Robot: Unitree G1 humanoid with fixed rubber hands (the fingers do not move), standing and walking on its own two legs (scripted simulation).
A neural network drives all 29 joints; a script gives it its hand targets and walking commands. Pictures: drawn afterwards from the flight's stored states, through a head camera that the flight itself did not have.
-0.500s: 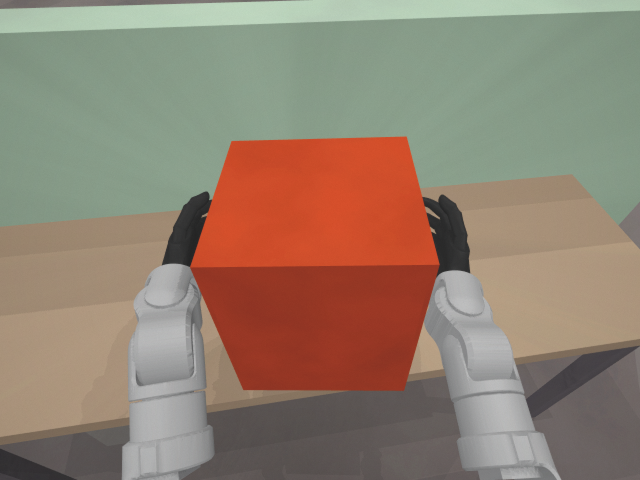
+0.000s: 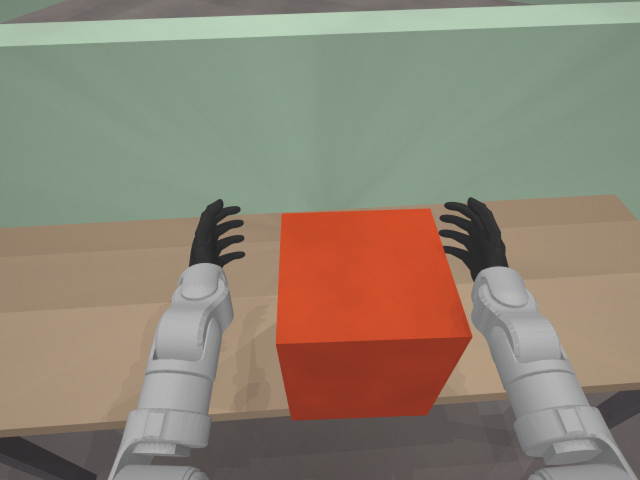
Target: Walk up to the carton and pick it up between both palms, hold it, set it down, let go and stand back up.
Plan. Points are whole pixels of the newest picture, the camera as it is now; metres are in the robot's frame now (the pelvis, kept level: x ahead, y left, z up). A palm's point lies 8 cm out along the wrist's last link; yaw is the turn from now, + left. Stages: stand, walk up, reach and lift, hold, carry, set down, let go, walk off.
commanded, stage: set down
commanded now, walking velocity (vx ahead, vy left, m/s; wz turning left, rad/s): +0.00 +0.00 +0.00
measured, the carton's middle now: (357, 319) +0.36 -0.01 -0.03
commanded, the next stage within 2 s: none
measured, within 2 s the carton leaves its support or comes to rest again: neither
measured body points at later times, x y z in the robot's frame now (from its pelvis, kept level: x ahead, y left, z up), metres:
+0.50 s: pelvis +0.01 +0.00 +0.01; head +0.02 +0.01 +0.46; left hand +0.36 +0.19 +0.15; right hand +0.38 -0.18 +0.13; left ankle -0.01 +0.14 -0.75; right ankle -0.02 -0.09 -0.75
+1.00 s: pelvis -0.05 +0.02 +0.00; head -0.04 +0.04 +0.45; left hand +0.34 +0.18 +0.12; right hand +0.35 -0.15 +0.13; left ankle -0.01 +0.14 -0.75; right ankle -0.02 -0.09 -0.75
